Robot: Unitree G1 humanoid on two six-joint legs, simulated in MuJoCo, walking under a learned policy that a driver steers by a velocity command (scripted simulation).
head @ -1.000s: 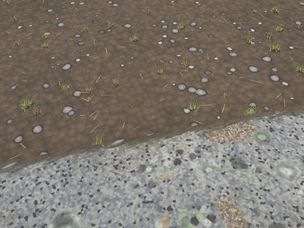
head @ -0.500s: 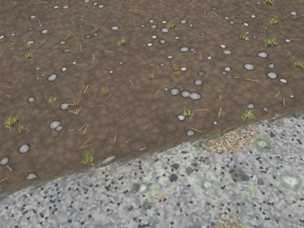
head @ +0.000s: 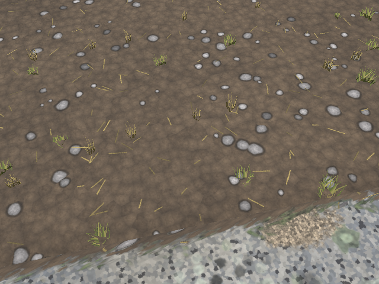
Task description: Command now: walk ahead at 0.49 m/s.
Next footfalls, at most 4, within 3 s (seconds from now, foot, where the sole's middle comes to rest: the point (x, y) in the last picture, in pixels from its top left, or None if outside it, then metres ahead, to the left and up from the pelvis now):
0.54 right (242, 280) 0.46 -0.11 -0.75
1.28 left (170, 195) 0.85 0.16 -0.89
1.76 right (192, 144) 1.12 0.08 -0.89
2.22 left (125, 138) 1.15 0.40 -0.89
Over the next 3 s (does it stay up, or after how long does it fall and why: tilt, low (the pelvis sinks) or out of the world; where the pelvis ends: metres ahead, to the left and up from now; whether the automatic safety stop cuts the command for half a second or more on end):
stays up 1.44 0.40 -0.11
